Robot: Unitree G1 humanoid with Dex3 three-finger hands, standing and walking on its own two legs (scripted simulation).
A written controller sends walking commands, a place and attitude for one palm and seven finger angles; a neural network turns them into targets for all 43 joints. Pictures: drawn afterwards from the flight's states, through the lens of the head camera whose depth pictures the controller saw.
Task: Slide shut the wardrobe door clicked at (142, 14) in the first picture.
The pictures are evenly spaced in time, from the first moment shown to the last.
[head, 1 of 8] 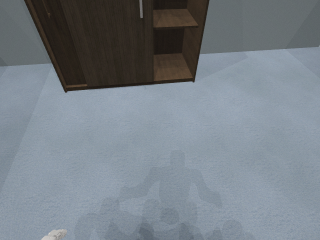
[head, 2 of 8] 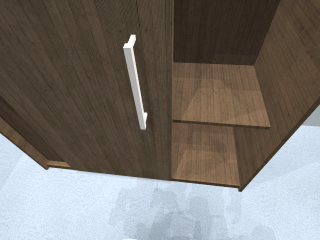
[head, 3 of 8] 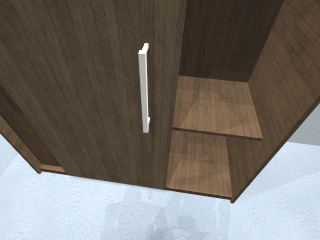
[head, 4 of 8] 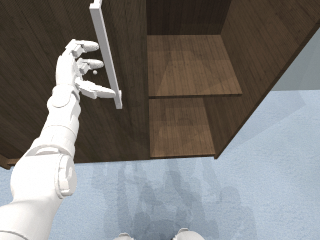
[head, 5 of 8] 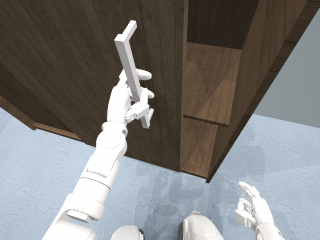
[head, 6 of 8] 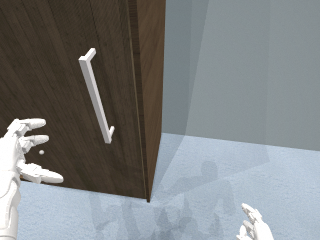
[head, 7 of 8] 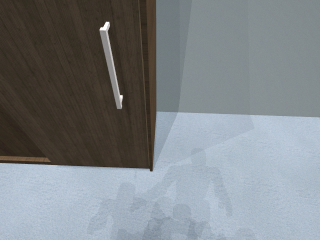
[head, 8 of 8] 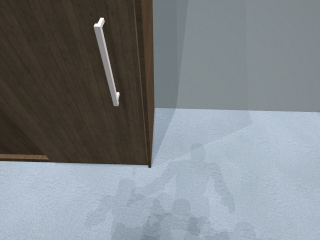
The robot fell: no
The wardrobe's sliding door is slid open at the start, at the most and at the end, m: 0.42 0.42 0.00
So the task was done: yes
